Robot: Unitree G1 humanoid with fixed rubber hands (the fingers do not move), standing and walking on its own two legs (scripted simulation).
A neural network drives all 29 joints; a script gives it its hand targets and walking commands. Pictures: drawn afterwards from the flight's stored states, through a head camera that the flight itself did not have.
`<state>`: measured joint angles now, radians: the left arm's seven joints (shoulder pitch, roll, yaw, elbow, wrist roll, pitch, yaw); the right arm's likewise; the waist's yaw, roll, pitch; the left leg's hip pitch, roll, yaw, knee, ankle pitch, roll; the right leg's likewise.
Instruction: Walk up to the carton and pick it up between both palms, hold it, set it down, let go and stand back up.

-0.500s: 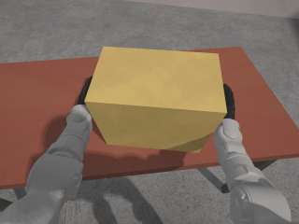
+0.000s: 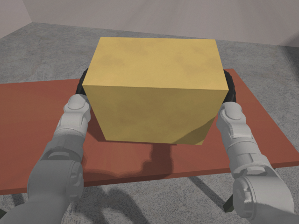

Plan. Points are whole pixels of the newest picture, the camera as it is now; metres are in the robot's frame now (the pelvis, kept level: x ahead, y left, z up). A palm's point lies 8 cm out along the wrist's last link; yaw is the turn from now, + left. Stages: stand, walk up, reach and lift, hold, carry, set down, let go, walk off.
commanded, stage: reach and lift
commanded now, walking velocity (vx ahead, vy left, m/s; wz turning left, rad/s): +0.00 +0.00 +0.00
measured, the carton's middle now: (154, 95) +0.43 -0.02 +0.14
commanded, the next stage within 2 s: hold in 1.64 s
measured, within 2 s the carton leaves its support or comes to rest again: neither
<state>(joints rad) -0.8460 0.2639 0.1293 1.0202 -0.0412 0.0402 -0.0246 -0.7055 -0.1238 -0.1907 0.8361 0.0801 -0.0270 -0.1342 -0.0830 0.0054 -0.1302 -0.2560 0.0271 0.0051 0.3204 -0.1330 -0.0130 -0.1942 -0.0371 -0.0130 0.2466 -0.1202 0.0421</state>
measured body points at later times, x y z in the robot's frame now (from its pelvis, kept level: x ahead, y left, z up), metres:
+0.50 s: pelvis -0.01 -0.01 +0.00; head -0.05 +0.00 +0.45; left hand +0.39 +0.18 +0.16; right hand +0.38 -0.21 +0.16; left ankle +0.02 +0.12 -0.75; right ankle +0.00 -0.15 -0.75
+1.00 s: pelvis +0.00 -0.01 +0.00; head -0.05 +0.00 +0.45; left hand +0.37 +0.19 +0.18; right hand +0.38 -0.20 +0.19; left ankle +0.02 +0.12 -0.75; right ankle +0.00 -0.15 -0.75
